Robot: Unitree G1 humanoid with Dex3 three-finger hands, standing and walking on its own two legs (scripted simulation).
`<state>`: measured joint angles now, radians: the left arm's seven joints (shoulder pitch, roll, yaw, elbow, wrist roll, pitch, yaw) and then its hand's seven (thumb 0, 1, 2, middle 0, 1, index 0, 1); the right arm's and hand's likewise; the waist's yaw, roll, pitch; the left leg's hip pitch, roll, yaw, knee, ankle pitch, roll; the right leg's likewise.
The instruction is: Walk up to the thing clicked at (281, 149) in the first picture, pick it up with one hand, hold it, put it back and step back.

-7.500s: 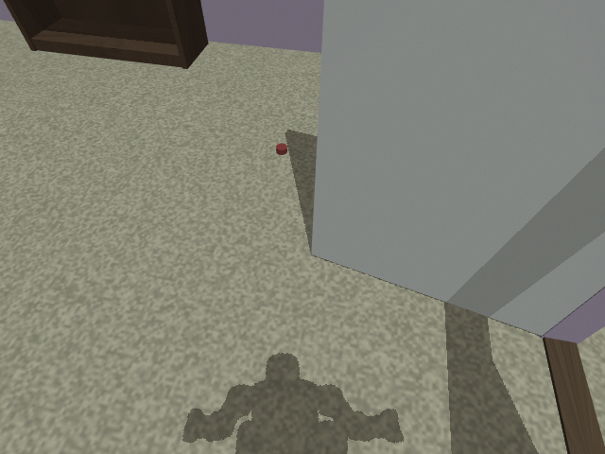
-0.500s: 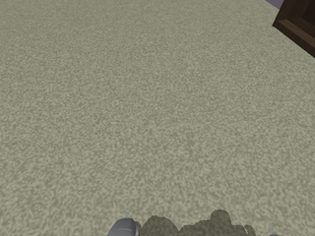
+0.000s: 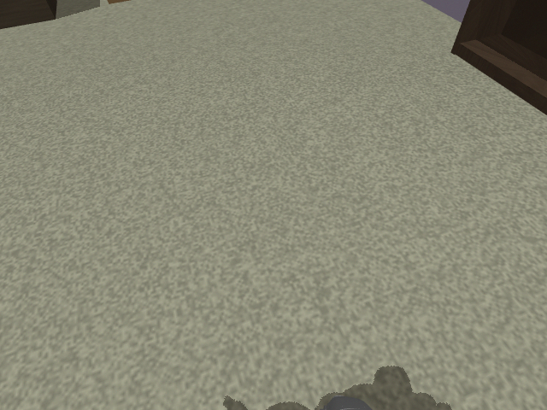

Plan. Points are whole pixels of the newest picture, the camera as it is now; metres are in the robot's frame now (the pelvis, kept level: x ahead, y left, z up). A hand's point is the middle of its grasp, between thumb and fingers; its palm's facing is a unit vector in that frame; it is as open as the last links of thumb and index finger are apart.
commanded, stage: walk up
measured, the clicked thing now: out of the picture +0.35 -1.28 -0.74
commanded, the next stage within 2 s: stand in 1.32 s
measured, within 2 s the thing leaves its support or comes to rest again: neither
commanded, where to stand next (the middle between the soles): +0.23 +0.02 m, yaw +1 degrees
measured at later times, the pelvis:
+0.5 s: pelvis +0.15 +0.01 +0.00, yaw +2 degrees
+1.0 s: pelvis +0.18 +0.01 +0.01, yaw +1 degrees
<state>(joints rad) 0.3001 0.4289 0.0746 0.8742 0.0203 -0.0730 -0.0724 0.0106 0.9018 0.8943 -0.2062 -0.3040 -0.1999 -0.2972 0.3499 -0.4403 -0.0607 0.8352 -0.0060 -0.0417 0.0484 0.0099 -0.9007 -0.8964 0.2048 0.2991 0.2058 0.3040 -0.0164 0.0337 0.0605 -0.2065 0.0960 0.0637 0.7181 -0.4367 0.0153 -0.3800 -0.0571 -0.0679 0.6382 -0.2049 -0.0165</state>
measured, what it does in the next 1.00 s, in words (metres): walks ahead: left foot, then right foot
